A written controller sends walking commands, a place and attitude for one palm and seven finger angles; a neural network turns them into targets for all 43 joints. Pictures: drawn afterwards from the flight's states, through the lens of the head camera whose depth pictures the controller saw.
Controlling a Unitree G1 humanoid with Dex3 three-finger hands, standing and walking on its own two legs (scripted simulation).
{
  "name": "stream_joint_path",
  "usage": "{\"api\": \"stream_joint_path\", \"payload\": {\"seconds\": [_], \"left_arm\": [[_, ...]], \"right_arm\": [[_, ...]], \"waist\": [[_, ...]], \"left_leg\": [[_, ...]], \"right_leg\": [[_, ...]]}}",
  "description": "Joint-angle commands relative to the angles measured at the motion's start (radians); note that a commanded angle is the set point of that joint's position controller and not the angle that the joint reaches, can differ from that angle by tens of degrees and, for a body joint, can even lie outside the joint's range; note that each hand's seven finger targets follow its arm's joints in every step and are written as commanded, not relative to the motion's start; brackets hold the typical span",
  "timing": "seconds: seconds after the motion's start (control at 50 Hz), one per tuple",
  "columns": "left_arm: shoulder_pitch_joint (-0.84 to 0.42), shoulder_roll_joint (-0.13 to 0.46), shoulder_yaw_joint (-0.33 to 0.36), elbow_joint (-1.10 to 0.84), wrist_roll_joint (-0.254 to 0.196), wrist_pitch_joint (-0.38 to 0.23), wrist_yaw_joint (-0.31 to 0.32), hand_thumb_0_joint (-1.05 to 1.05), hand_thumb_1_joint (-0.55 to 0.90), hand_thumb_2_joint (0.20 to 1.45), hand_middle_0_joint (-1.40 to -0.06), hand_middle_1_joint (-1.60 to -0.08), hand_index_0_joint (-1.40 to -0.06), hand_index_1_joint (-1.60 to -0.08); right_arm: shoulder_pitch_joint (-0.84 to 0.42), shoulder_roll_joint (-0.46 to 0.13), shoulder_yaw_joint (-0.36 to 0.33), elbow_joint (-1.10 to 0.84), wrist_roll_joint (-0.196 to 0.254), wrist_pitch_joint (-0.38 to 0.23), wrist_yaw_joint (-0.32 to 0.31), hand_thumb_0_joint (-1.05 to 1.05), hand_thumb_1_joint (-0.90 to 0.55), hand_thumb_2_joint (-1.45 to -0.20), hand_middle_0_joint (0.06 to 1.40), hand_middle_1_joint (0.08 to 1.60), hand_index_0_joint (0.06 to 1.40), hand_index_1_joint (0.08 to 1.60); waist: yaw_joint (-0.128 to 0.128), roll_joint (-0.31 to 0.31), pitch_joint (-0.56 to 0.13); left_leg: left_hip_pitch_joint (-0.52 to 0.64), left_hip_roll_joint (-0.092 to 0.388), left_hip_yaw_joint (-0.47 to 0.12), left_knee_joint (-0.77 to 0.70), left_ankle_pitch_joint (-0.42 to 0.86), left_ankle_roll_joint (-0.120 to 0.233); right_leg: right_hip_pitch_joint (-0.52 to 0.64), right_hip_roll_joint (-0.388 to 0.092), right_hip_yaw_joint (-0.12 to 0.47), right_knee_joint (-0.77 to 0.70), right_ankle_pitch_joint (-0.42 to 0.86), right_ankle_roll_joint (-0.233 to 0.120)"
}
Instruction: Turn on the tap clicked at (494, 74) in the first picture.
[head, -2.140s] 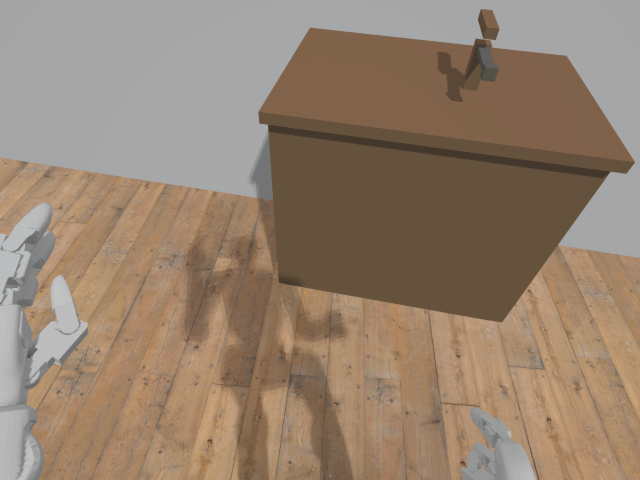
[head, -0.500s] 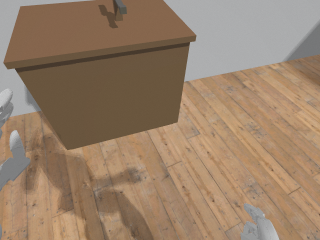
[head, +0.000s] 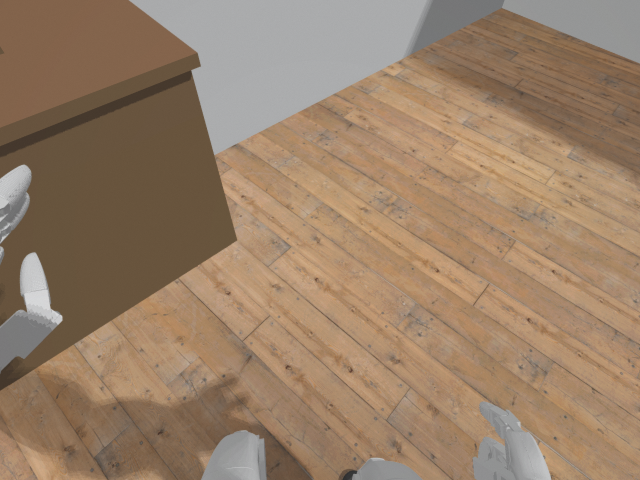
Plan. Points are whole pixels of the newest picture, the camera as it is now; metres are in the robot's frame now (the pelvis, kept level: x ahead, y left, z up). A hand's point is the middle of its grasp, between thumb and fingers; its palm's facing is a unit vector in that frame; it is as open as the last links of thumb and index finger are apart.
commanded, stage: walk to a spot facing it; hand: left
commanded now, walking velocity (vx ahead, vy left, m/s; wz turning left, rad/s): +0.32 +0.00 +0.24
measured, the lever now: out of the picture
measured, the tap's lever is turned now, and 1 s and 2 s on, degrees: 0 0 0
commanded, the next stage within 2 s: turn to face it in 0.20 s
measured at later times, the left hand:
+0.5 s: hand (18, 203) +0.32 +0.26 +0.21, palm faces +0.45 -0.78 -0.44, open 7.4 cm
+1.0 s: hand (5, 216) +0.31 +0.28 +0.21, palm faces +0.60 -0.70 -0.39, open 7.4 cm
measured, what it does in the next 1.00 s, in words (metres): walks ahead: left foot, then right foot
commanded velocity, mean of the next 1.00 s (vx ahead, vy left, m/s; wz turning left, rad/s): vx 0.08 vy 0.00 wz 0.26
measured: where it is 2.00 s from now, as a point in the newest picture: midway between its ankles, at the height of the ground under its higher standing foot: (312, 462)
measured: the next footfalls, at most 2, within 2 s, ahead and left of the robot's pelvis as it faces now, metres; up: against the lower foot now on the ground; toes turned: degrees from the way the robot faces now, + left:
left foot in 0.18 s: +0.16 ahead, +0.14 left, +0.00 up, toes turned +11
right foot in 0.56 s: +0.24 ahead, -0.09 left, +0.00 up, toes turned -2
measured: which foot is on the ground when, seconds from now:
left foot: up 0.00-0.16, down 0.18-0.58, up 0.60-0.94, down 0.96-1.00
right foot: down 0.00-0.20, up 0.22-0.54, down 0.56-0.98, up 1.00-1.00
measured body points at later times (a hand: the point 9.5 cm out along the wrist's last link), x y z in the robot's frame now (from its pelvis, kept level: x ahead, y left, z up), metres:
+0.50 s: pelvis +0.13 +0.02 +0.02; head +0.15 +0.02 +0.47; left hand +0.29 +0.30 +0.24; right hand +0.31 -0.15 -0.07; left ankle +0.12 +0.13 -0.72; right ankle +0.17 -0.10 -0.69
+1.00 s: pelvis +0.16 +0.00 +0.01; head +0.18 +0.02 +0.45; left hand +0.28 +0.31 +0.23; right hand +0.39 -0.22 -0.06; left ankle +0.15 +0.11 -0.72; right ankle +0.20 -0.09 -0.71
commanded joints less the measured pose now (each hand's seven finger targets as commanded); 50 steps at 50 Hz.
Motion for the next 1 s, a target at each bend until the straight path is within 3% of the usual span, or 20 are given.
{"api": "stream_joint_path", "payload": {"seconds": [0.0,0.14,0.16,0.18,0.2,0.22,0.26,0.34,0.44,0.52,0.54,0.56,0.58,0.6,0.68,0.82,0.9,0.92,0.96,0.98], "left_arm": [[0.075,0.201,0.221,-0.193,-0.025,-0.051,0.061,0.0,0.9,0.9,-0.2,-0.3,-0.2,-0.3],[-0.092,0.078,0.04,-0.004,-0.008,-0.014,0.062,0.0,0.9,0.9,-0.2,-0.3,-0.2,-0.3],[-0.15,0.083,0.025,-0.023,-0.002,-0.017,0.058,0.0,0.9,0.9,-0.2,-0.3,-0.2,-0.3],[-0.181,0.068,0.017,-0.034,0.001,-0.025,0.056,0.0,0.9,0.9,-0.2,-0.3,-0.2,-0.3],[-0.225,0.073,0.006,-0.055,0.007,-0.039,0.059,0.0,0.9,0.9,-0.2,-0.3,-0.2,-0.3],[-0.257,0.119,0.012,-0.037,0.023,-0.043,0.053,0.0,0.9,0.9,-0.2,-0.3,-0.2,-0.3],[-0.317,0.119,-0.012,-0.123,0.034,-0.042,0.047,0.0,0.9,0.9,-0.2,-0.3,-0.2,-0.3],[-0.19,0.124,0.015,-0.23,0.02,-0.014,0.052,0.0,0.9,0.9,-0.2,-0.3,-0.2,-0.3],[-0.055,0.115,0.076,-0.102,-0.016,0.014,0.059,0.0,0.9,0.9,-0.2,-0.3,-0.2,-0.3],[-0.067,0.094,0.071,-0.033,-0.024,0.03,0.046,0.0,0.9,0.9,-0.2,-0.3,-0.2,-0.3],[-0.071,0.093,0.057,-0.002,-0.021,0.035,0.046,0.0,0.9,0.9,-0.2,-0.3,-0.2,-0.3],[-0.085,0.124,0.062,-0.006,-0.014,0.035,0.05,0.0,0.9,0.9,-0.2,-0.3,-0.2,-0.3],[-0.083,0.133,0.067,0.011,-0.019,0.037,0.051,0.0,0.9,0.9,-0.2,-0.3,-0.2,-0.3],[-0.093,0.106,0.047,0.029,-0.019,0.041,0.049,0.0,0.9,0.9,-0.2,-0.3,-0.2,-0.3],[-0.054,0.147,0.089,-0.091,-0.003,0.005,0.066,0.0,0.9,0.9,-0.2,-0.3,-0.2,-0.3],[-0.025,0.155,0.123,-0.217,-0.009,-0.006,0.107,0.0,0.9,0.9,-0.2,-0.3,-0.2,-0.3],[-0.008,0.117,0.101,-0.18,-0.022,0.003,0.108,0.0,0.9,0.9,-0.2,-0.3,-0.2,-0.3],[-0.01,0.116,0.094,-0.167,-0.028,0.001,0.105,0.0,0.9,0.9,-0.2,-0.3,-0.2,-0.3],[-0.004,0.109,0.068,-0.159,-0.035,-0.015,0.083,0.0,0.9,0.9,-0.2,-0.3,-0.2,-0.3],[0.006,0.112,0.076,-0.108,-0.019,-0.023,0.069,0.0,0.9,0.9,-0.2,-0.3,-0.2,-0.3]], "right_arm": [[-0.052,-0.057,-0.02,-0.17,0.008,-0.05,-0.023,0.0,-0.9,-0.9,0.2,0.3,0.2,0.3],[0.014,-0.088,-0.039,-0.158,0.005,-0.078,-0.076,0.0,-0.9,-0.9,0.2,0.3,0.2,0.3],[0.015,-0.105,-0.04,-0.165,0.002,-0.081,-0.082,0.0,-0.9,-0.9,0.2,0.3,0.2,0.3],[0.009,-0.121,-0.042,-0.171,0.004,-0.087,-0.083,0.0,-0.9,-0.9,0.2,0.3,0.2,0.3],[0.009,-0.107,-0.031,-0.174,0.007,-0.094,-0.076,0.0,-0.9,-0.9,0.2,0.3,0.2,0.3],[-0.008,-0.088,-0.015,-0.157,-0.003,-0.104,-0.074,0.0,-0.9,-0.9,0.2,0.3,0.2,0.3],[-0.011,-0.08,-0.015,-0.149,-0.012,-0.121,-0.068,0.0,-0.9,-0.9,0.2,0.3,0.2,0.3],[0.016,-0.088,-0.026,-0.142,-0.006,-0.144,-0.051,0.0,-0.9,-0.9,0.2,0.3,0.2,0.3],[0.02,-0.072,-0.019,-0.153,0.002,-0.122,-0.043,0.0,-0.9,-0.9,0.2,0.3,0.2,0.3],[-0.001,-0.069,-0.017,-0.155,0.015,-0.095,-0.038,0.0,-0.9,-0.9,0.2,0.3,0.2,0.3],[0.01,-0.059,-0.016,-0.157,0.018,-0.088,-0.038,0.0,-0.9,-0.9,0.2,0.3,0.2,0.3],[0.01,-0.043,-0.014,-0.167,0.017,-0.085,-0.036,0.0,-0.9,-0.9,0.2,0.3,0.2,0.3],[-0.026,-0.045,-0.011,-0.18,0.016,-0.093,-0.032,0.0,-0.9,-0.9,0.2,0.3,0.2,0.3],[-0.009,-0.056,-0.021,-0.16,0.018,-0.094,-0.031,0.0,-0.9,-0.9,0.2,0.3,0.2,0.3],[-0.082,-0.036,0.001,-0.176,0.006,-0.069,-0.052,0.0,-0.9,-0.9,0.2,0.3,0.2,0.3],[-0.052,-0.041,-0.019,-0.216,-0.01,-0.078,-0.077,0.0,-0.9,-0.9,0.2,0.3,0.2,0.3],[0.012,-0.058,-0.036,-0.211,-0.003,-0.067,-0.071,0.0,-0.9,-0.9,0.2,0.3,0.2,0.3],[0.017,-0.072,-0.041,-0.215,0.001,-0.065,-0.073,0.0,-0.9,-0.9,0.2,0.3,0.2,0.3],[0.008,-0.094,-0.044,-0.223,0.011,-0.081,-0.059,0.0,-0.9,-0.9,0.2,0.3,0.2,0.3],[0.012,-0.087,-0.037,-0.204,0.002,-0.088,-0.048,0.0,-0.9,-0.9,0.2,0.3,0.2,0.3]], "waist": [[0.062,-0.133,-0.298],[0.038,-0.025,-0.155],[0.039,0.069,-0.12],[0.049,0.244,-0.099],[0.05,0.297,-0.09],[0.047,0.277,-0.084],[0.053,0.23,-0.056],[0.079,0.223,-0.17],[0.053,0.203,-0.218],[0.062,0.118,-0.23],[0.052,0.005,-0.253],[0.047,-0.187,-0.289],[0.068,-0.283,-0.252],[0.067,-0.283,-0.275],[0.074,-0.165,-0.244],[0.101,-0.144,-0.285],[0.053,-0.088,-0.324],[0.048,-0.03,-0.322],[0.076,0.229,-0.266],[0.072,0.234,-0.231]], "left_leg": [[0.099,0.002,0.026,-0.322,0.053,0.014],[0.405,-0.058,0.085,-0.724,0.083,0.054],[0.397,-0.009,-0.027,-0.825,-0.023,0.085],[0.451,0.13,-0.265,-0.93,-0.104,0.152],[0.475,0.245,-0.462,-1.013,-0.036,0.224],[0.384,0.277,-0.499,-1.057,-0.164,0.232],[0.359,0.247,-0.427,-1.027,-0.119,0.234],[0.428,0.129,-0.161,-0.913,0.356,0.183],[0.46,0.121,-0.125,-0.834,0.612,0.166],[0.379,0.095,-0.086,-0.695,0.528,0.115],[0.294,0.047,-0.043,-0.595,0.412,0.093],[0.159,-0.052,0.04,-0.407,0.205,0.049],[0.046,-0.14,0.017,-0.232,-0.155,0.018],[0.049,-0.121,-0.056,-0.116,-0.149,0.013],[0.039,-0.091,-0.027,-0.108,-0.062,-0.002],[0.192,-0.117,0.08,-0.486,0.025,0.012],[0.372,-0.123,0.069,-0.747,0.257,0.013],[0.431,-0.064,0.011,-0.79,0.419,0.038],[0.507,0.229,-0.356,-0.839,0.965,0.206],[0.511,0.232,-0.367,-0.841,0.964,0.234]], "right_leg": [[0.141,-0.297,0.253,-0.337,-0.109,-0.134],[-0.004,-0.222,0.133,-0.23,-0.362,-0.031],[-0.028,-0.165,0.11,-0.114,-0.361,-0.002],[-0.134,-0.07,0.041,0.077,-0.318,0.04],[-0.203,-0.021,-0.003,0.286,-0.336,0.058],[-0.195,-0.066,0.058,0.423,-0.313,0.054],[-0.209,-0.098,0.081,0.46,-0.252,0.059],[-0.102,-0.084,0.003,0.306,-0.175,0.083],[0.017,-0.037,-0.062,0.063,-0.119,0.104],[0.212,-0.056,-0.05,-0.214,0.06,0.1],[0.299,-0.141,0.036,-0.232,0.202,0.066],[0.401,-0.326,0.248,-0.228,0.43,-0.005],[0.401,-0.452,0.367,-0.242,0.658,-0.094],[0.392,-0.459,0.315,-0.238,0.666,-0.09],[0.343,-0.384,0.133,-0.19,0.713,-0.071],[0.343,-0.362,0.076,-0.181,0.617,-0.067],[0.298,-0.316,0.027,-0.06,0.493,0.004],[0.241,-0.262,-0.004,0.021,0.398,0.046],[-0.034,-0.094,0.017,0.246,-0.319,0.108],[-0.1,-0.082,0.049,0.303,-0.38,0.099]]}}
